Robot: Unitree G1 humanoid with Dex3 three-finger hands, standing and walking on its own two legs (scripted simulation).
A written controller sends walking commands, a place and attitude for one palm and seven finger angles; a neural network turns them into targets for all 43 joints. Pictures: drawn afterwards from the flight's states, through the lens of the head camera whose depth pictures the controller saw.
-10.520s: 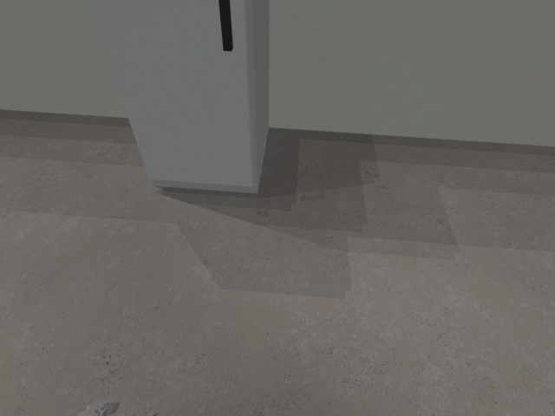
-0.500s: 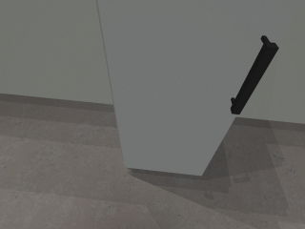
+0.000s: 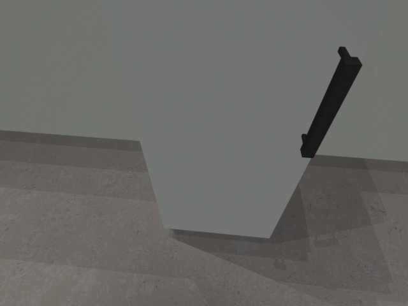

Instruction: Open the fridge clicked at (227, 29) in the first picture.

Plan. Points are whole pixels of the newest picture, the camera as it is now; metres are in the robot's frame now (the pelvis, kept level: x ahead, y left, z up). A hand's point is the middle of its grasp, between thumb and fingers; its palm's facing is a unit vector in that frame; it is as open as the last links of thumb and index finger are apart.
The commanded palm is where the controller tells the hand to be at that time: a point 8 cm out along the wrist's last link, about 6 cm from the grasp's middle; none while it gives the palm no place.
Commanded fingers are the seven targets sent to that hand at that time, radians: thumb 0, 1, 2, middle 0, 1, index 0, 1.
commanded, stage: shuffle to correct the standing spot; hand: right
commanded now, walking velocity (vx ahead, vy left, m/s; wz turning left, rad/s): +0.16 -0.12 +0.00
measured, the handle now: (322, 108) +0.51 -0.22 +0.13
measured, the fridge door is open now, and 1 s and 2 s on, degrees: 0 0 0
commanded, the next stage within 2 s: come to a stop and stand still in 0.04 s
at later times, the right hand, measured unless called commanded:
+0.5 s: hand out of the picture +0.08 -0.20 -0.20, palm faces +0.08 +0.98 -0.18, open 7.3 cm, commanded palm none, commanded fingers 0.00 -0.90 -0.90 0.20 0.30 0.20 0.30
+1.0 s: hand out of the picture +0.06 -0.16 -0.17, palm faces +0.02 +0.97 -0.26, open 7.4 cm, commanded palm none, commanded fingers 0.00 -0.90 -0.90 0.20 0.30 0.20 0.30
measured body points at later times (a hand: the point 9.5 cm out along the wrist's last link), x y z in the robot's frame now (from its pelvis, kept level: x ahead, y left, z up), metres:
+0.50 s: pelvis +0.07 -0.03 -0.02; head +0.10 -0.04 +0.43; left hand +0.13 +0.22 -0.16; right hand +0.08 -0.25 -0.18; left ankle +0.06 +0.09 -0.74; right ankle +0.12 -0.14 -0.74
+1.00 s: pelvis +0.02 +0.01 -0.01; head +0.01 +0.04 +0.43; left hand +0.06 +0.25 -0.18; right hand +0.06 -0.21 -0.15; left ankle +0.00 +0.10 -0.74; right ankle +0.06 -0.09 -0.72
